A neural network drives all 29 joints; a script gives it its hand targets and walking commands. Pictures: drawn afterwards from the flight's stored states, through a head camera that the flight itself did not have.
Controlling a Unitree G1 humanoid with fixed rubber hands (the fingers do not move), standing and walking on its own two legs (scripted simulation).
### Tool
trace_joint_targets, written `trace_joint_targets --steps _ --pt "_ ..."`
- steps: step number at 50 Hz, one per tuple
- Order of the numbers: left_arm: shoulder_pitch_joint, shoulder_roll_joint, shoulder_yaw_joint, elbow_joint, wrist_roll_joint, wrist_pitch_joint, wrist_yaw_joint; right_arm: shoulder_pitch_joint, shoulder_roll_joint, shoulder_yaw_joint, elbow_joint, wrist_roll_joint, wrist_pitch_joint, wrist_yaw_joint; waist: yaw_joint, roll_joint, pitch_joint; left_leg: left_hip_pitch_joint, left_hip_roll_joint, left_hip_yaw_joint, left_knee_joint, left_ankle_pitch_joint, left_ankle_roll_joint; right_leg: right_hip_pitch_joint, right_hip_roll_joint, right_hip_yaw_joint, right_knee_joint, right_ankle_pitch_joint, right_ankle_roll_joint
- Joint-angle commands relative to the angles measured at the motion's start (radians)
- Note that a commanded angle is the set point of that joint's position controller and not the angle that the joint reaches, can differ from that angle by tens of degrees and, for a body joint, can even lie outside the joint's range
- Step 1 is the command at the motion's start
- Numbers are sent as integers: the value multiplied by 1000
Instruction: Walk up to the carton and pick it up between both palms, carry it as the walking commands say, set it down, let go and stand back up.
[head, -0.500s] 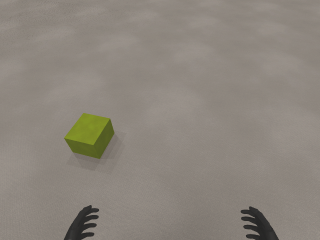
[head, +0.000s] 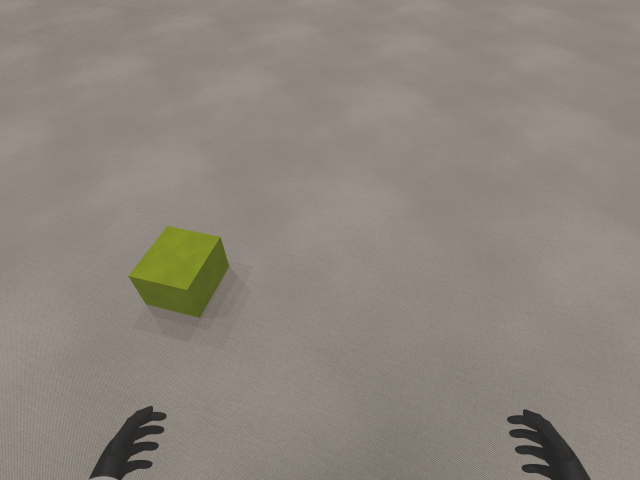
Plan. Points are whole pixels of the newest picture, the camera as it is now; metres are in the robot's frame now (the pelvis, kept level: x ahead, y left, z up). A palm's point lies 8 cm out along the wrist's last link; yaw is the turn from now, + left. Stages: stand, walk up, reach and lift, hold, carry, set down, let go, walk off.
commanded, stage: stand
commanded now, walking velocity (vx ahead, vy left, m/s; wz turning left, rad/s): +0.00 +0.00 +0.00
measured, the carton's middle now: (183, 270) +0.95 +0.57 -0.67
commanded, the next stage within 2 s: none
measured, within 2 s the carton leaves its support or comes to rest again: neither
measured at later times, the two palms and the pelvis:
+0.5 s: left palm out of the picture +0.15 +0.29 -0.06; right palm out of the picture +0.14 -0.28 -0.07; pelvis -0.01 +0.00 +0.00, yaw +0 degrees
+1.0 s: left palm out of the picture +0.12 +0.29 -0.07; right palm out of the picture +0.12 -0.29 -0.07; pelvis -0.02 +0.00 +0.00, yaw +0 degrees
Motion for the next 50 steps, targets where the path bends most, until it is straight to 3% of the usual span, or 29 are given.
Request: trace_joint_targets --steps 1,7,9,10,15,21,22,25,27,29,33,34,37,44,49,50 --pt "-47 184 72 -35 29 -25 -1 -67 -203 -92 -23 -40 -23 -1 -4 6 -63 10 83 -79 -95 203 74 26 -70 62 -91 194 -66" --pt "-51 200 72 -32 26 -24 0 -63 -205 -84 -19 -37 -23 2 -2 -16 -55 7 80 -78 -96 202 73 22 -74 68 -84 186 -66" --pt "-41 191 69 -32 26 -26 -3 -54 -218 -87 -9 -36 -25 -1 -1 12 -60 15 81 -84 -99 211 73 19 -75 72 -92 196 -66" --pt "-49 185 69 -23 27 -28 -3 -64 -209 -87 -5 -35 -20 -1 -5 -14 -58 17 81 -80 -100 213 71 17 -72 72 -93 201 -66" --pt "-48 198 70 -13 24 -27 -2 -72 -204 -83 -6 -35 -22 0 -3 4 -61 6 81 -91 -113 200 76 40 -77 80 -103 187 -66" --pt "-53 201 67 -1 26 -26 1 -73 -215 -86 8 -28 -23 3 1 -25 -40 6 77 -90 -108 194 73 23 -80 82 -120 187 -69" --pt "-60 200 68 0 26 -26 -1 -65 -205 -80 12 -33 -22 1 -8 4 -53 6 79 -81 -110 192 69 29 -82 85 -118 184 -67" --pt "-61 212 69 6 28 -26 0 -69 -214 -86 16 -31 -20 4 -11 -19 -29 12 76 -89 -130 162 71 14 -78 90 -129 153 -69" --pt "-67 201 64 11 25 -23 -3 -82 -224 -84 22 -29 -20 3 -4 17 -28 3 90 -103 -147 161 75 14 -69 76 -129 162 -63" --pt "-66 195 62 18 25 -25 -2 -70 -210 -80 23 -28 -22 4 -6 -14 -39 8 86 -95 -142 171 72 33 -76 84 -130 163 -67" --pt "-57 215 66 28 24 -25 -6 -69 -214 -81 37 -28 -18 1 -6 1 -34 10 78 -91 -145 150 68 23 -82 93 -141 133 -69" --pt "-66 202 65 29 24 -26 -8 -64 -220 -82 42 -27 -20 2 2 -17 -26 8 82 -99 -155 146 68 24 -74 85 -139 137 -66" --pt "-55 215 63 46 22 -25 -7 -93 -220 -75 44 -30 -18 0 3 16 4 -22 89 -107 -179 103 75 16 -71 82 -140 97 -62" --pt "-71 203 58 66 24 -19 -3 -68 -217 -79 70 -27 -19 2 -5 -16 0 3 85 -110 -174 117 67 18 -80 93 -160 118 -68" --pt "-61 206 60 81 19 -21 -5 -91 -223 -75 78 -26 -16 3 4 20 5 -2 92 -122 -185 130 72 20 -78 90 -154 112 -64" --pt "-62 215 60 82 23 -21 -8 -87 -229 -78 78 -25 -18 0 1 -3 1 7 89 -103 -179 131 68 15 -82 88 -162 114 -65"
